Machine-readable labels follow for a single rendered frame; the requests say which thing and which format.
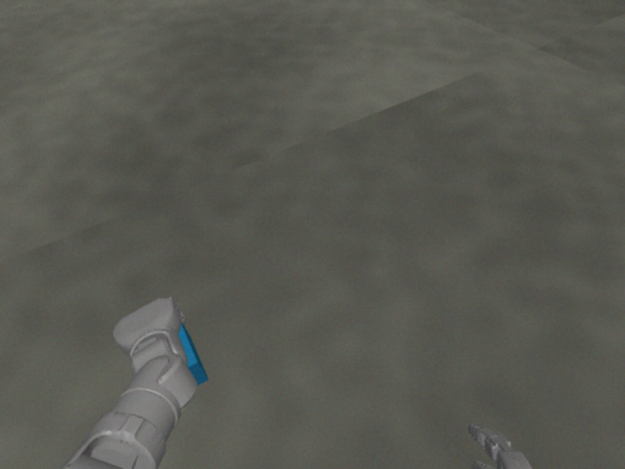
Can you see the left robot arm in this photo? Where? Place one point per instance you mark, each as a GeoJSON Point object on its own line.
{"type": "Point", "coordinates": [133, 434]}

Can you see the small box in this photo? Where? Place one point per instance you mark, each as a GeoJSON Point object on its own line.
{"type": "Point", "coordinates": [193, 361]}

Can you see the right robot hand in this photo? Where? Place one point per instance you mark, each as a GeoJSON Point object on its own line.
{"type": "Point", "coordinates": [498, 448]}

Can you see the left robot hand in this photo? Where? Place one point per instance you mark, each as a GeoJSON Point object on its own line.
{"type": "Point", "coordinates": [160, 313]}

